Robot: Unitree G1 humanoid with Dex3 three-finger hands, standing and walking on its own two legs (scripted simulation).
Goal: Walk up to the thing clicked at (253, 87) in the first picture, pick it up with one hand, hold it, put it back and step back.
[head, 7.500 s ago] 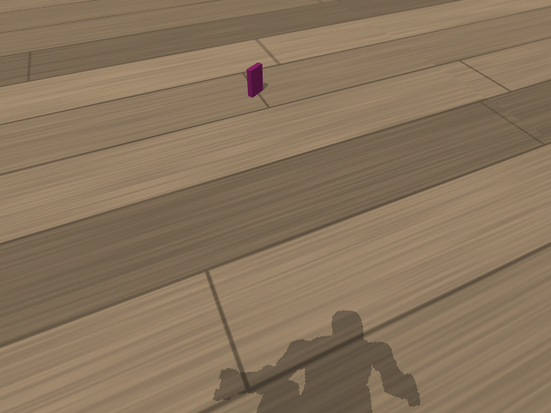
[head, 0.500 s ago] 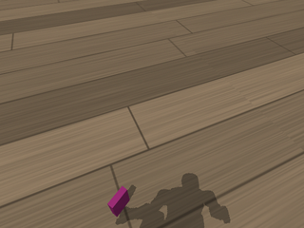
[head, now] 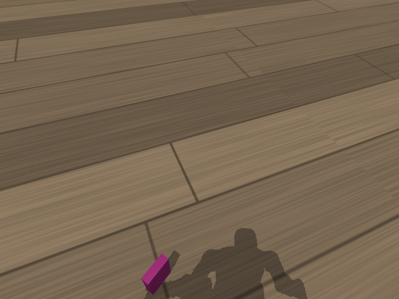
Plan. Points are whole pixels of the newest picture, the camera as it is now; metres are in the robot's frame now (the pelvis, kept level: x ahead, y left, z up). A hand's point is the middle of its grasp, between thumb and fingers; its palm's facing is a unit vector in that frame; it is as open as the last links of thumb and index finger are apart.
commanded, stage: walk up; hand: left
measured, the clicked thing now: (157, 274) +0.33 +0.19 -0.67
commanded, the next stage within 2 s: none
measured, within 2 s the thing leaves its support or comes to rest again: neither
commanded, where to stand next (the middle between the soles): +0.03 -0.01 m, yaw +0 degrees
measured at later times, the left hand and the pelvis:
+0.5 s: hand (103, 289) +0.17 +0.23 -0.14, palm faces -0.02 -0.92 -0.40, open 7.4 cm; pelvis +0.04 -0.02 -0.01, yaw +1 degrees
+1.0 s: hand out of the picture -0.05 +0.27 -0.16, palm faces +0.00 -0.94 -0.35, open 7.4 cm; pelvis -0.06 -0.01 +0.00, yaw +2 degrees
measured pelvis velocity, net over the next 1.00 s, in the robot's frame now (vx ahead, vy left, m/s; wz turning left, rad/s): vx -0.06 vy -0.01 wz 0.04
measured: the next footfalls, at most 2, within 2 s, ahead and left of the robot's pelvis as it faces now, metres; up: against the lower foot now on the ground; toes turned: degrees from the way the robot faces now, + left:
right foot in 0.32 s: +0.19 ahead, -0.12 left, +0.00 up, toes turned -1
left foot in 0.70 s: -0.01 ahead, +0.10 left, +0.00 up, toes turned +4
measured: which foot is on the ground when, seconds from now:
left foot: down 0.00-0.34, up 0.36-0.68, down 0.70-1.00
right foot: down 0.00-0.00, up 0.02-0.30, down 0.32-0.74, up 0.76-1.00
